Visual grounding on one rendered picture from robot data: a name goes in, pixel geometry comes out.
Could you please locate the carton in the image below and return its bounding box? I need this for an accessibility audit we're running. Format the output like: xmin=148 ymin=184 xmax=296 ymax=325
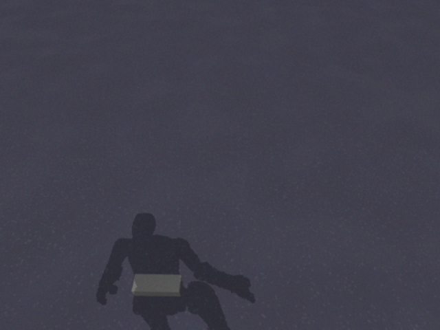
xmin=131 ymin=274 xmax=182 ymax=296

